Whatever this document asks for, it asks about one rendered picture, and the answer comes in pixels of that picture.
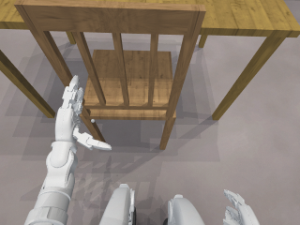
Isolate robot thigh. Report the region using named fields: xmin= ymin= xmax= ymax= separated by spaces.
xmin=99 ymin=187 xmax=135 ymax=225
xmin=168 ymin=198 xmax=205 ymax=225

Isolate robot left hand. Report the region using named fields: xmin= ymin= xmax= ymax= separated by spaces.
xmin=54 ymin=75 xmax=112 ymax=151

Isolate left robot thigh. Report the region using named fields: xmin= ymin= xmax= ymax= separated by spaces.
xmin=99 ymin=187 xmax=135 ymax=225

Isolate right robot thigh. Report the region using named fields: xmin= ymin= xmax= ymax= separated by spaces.
xmin=168 ymin=198 xmax=205 ymax=225

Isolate left robot forearm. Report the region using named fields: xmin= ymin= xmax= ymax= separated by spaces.
xmin=24 ymin=140 xmax=78 ymax=225

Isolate robot right hand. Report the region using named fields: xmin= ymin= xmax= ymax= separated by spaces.
xmin=223 ymin=189 xmax=260 ymax=225

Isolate chair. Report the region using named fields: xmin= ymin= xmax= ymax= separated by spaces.
xmin=14 ymin=0 xmax=206 ymax=150

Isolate table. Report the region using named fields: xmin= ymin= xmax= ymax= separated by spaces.
xmin=0 ymin=0 xmax=300 ymax=121

